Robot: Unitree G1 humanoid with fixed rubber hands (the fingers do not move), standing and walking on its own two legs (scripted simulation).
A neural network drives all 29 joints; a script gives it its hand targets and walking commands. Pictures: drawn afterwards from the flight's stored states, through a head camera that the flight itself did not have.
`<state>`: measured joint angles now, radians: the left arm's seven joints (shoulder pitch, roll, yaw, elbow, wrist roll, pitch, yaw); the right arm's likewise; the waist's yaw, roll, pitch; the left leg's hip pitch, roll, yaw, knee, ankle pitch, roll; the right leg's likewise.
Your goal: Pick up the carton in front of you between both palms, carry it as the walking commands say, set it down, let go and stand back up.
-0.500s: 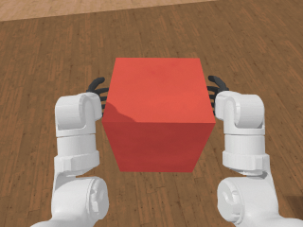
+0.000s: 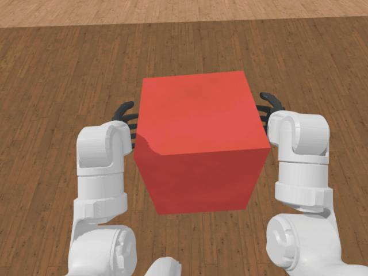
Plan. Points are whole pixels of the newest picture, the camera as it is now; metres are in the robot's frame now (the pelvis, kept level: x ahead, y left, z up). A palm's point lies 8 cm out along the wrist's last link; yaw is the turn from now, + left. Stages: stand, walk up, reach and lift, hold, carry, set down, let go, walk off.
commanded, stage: carry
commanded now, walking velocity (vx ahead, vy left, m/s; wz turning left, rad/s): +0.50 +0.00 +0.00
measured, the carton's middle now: (197, 148) +0.39 +0.04 +0.07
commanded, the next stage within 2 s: none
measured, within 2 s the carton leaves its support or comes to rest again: neither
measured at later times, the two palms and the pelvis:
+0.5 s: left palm (172, 16) +0.71 +0.13 +0.21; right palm (290, 24) +0.67 -0.17 +0.21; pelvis +0.31 +0.02 +0.04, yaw -1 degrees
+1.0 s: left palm out of the picture +1.01 +0.17 +0.25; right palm out of the picture +1.01 -0.13 +0.25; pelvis +0.64 +0.02 +0.08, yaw -1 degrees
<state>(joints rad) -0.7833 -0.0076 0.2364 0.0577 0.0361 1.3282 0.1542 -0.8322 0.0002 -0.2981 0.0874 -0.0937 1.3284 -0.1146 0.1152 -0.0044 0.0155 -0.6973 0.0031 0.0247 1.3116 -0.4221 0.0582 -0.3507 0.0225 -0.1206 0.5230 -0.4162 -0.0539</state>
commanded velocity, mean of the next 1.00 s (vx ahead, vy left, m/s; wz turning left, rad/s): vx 0.50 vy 0.00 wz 0.00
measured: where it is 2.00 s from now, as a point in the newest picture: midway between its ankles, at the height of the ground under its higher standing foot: (210, 99)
